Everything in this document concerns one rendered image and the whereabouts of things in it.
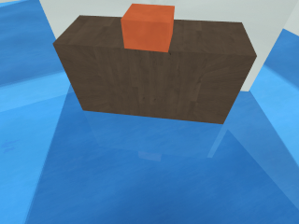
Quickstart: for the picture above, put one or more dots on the carton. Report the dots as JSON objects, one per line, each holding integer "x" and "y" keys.
{"x": 148, "y": 27}

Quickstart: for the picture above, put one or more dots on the pedestal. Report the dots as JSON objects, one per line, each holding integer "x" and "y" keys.
{"x": 198, "y": 79}

